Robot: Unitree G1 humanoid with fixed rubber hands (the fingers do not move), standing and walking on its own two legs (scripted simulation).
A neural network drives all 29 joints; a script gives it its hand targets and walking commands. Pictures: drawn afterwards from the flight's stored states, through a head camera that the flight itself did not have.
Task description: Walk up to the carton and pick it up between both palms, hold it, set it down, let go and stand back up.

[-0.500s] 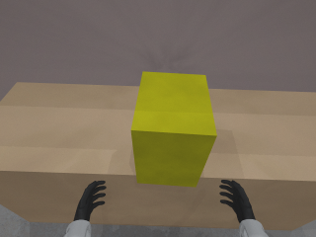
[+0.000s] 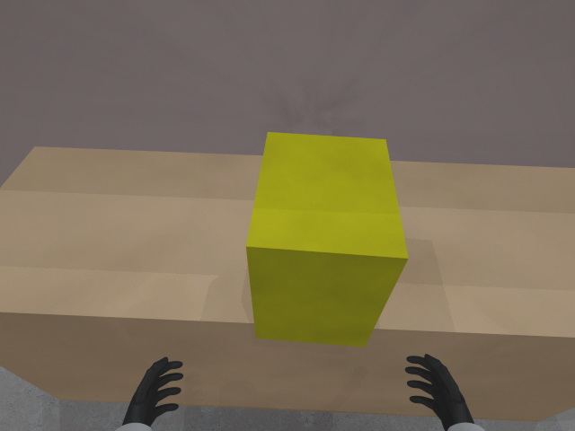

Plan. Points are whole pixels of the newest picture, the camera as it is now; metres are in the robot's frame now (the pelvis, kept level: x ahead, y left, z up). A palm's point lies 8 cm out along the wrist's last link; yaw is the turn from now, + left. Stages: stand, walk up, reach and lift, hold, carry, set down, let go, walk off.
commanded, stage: set down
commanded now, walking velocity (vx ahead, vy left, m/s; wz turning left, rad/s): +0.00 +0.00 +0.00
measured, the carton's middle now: (317, 243) +0.40 -0.03 +0.00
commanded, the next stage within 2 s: let go in 0.26 s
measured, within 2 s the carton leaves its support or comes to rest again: neither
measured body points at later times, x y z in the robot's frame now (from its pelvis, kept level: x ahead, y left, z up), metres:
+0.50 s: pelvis -0.01 +0.00 +0.00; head +0.00 +0.01 +0.45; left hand +0.16 +0.23 -0.09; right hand +0.16 -0.23 -0.09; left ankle -0.03 +0.12 -0.75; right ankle -0.01 -0.11 -0.75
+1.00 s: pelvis -0.02 +0.00 -0.01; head -0.01 +0.00 +0.44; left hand +0.10 +0.23 -0.12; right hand +0.09 -0.24 -0.13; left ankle -0.03 +0.12 -0.75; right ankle -0.01 -0.11 -0.75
